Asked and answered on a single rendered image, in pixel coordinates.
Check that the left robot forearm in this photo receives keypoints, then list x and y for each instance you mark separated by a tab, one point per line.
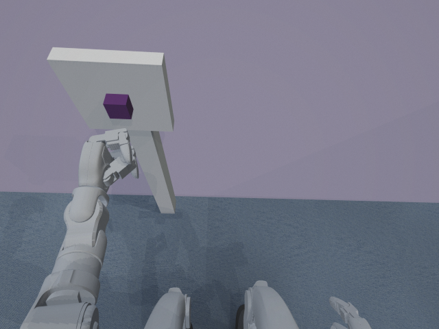
75	276

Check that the right robot thigh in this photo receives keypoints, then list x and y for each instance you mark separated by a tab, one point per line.
267	310

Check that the right robot hand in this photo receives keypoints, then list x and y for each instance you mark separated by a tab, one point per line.
349	315

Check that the left robot hand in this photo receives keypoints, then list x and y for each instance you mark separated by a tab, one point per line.
95	159

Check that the panel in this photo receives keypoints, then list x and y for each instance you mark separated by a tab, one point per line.
89	74

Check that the robot left upper arm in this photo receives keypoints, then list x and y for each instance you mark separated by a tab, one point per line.
64	316

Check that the button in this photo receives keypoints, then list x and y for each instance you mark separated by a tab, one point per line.
118	106

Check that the robot thigh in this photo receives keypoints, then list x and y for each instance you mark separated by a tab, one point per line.
267	310
172	311

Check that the left robot thigh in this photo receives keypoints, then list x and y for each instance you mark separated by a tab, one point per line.
172	311

